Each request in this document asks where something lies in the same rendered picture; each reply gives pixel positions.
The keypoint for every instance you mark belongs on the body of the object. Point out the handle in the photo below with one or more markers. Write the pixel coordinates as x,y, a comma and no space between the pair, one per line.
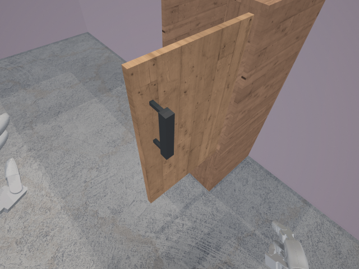
166,130

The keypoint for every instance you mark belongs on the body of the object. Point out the cupboard door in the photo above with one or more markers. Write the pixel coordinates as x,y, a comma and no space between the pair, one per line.
194,78

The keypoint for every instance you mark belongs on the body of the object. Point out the left robot hand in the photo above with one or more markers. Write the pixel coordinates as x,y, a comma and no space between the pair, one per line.
11,194

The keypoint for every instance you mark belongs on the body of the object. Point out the right robot hand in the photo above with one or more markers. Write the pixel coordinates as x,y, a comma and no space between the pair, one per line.
290,255

